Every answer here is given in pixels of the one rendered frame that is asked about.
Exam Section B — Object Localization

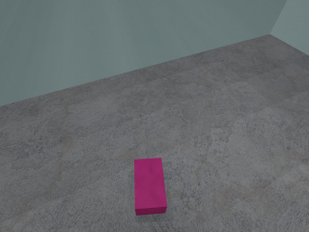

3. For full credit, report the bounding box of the carton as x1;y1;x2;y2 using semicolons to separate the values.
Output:
134;158;167;216

